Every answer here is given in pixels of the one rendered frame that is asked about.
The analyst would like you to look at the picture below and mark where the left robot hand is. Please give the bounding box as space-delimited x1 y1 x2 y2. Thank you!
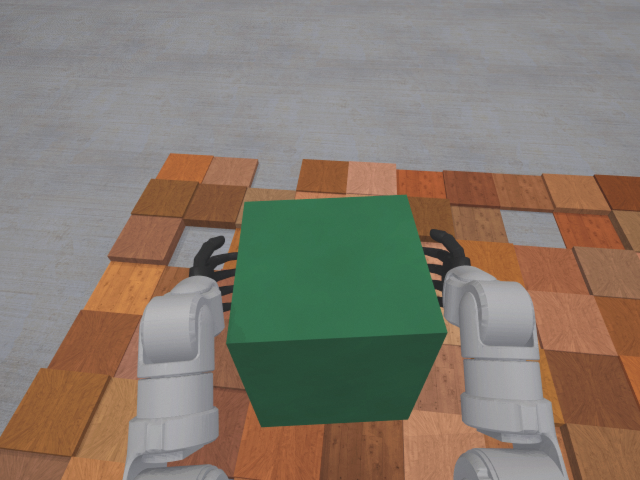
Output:
189 236 238 312

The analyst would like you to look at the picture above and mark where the robot left forearm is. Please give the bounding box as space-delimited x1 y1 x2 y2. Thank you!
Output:
123 276 225 480

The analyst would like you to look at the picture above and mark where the right robot hand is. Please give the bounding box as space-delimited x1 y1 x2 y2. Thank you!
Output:
422 229 471 308

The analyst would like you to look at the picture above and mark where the robot right upper arm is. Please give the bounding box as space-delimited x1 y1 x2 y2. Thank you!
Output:
453 448 565 480

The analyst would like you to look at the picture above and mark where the robot right forearm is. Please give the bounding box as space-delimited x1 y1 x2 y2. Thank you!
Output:
442 266 569 480

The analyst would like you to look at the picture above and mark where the carton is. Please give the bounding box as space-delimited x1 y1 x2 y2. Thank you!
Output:
226 195 448 427

